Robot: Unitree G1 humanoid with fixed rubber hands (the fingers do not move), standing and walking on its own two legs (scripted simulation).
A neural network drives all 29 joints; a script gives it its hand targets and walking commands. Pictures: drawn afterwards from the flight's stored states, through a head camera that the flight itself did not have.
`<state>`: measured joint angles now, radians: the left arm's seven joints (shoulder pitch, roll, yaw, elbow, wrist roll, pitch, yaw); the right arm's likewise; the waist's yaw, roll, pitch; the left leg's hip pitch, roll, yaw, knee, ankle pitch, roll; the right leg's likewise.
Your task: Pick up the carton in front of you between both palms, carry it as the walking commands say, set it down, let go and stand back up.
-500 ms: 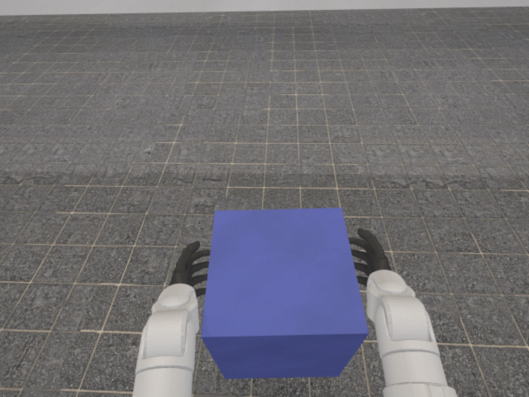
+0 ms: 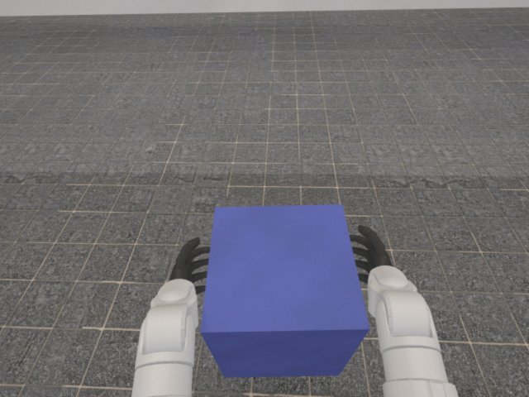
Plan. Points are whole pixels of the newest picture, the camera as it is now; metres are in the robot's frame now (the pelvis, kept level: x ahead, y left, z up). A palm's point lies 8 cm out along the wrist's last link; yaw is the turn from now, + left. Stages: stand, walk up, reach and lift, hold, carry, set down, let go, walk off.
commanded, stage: carry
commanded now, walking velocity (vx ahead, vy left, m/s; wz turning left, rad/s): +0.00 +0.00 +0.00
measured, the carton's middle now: (280, 295) +0.30 +0.00 -0.04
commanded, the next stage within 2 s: hold in 0.34 s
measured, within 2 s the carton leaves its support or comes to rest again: neither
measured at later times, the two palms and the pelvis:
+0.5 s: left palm (189, 292) +0.27 +0.14 +0.04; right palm (392, 286) +0.26 -0.16 +0.04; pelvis -0.01 +0.00 +0.01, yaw -3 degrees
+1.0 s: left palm (181, 296) +0.26 +0.15 +0.04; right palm (393, 310) +0.22 -0.15 +0.05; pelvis -0.04 +0.04 +0.00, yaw -9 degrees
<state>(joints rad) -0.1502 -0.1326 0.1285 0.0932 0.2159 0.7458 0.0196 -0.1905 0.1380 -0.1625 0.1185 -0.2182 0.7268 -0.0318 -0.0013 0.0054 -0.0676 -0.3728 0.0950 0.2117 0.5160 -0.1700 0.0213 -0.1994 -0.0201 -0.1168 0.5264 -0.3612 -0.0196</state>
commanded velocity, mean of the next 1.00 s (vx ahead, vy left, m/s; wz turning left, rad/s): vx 0.00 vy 0.00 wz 0.00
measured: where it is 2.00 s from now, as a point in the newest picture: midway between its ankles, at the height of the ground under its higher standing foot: outside the picture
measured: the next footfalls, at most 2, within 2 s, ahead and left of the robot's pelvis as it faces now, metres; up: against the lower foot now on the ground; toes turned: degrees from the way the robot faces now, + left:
none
